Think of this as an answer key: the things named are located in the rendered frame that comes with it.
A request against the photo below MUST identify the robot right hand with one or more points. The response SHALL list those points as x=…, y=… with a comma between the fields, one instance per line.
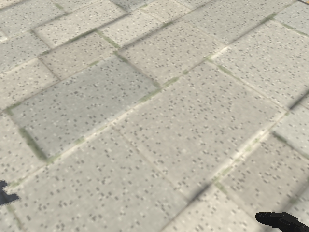
x=284, y=221

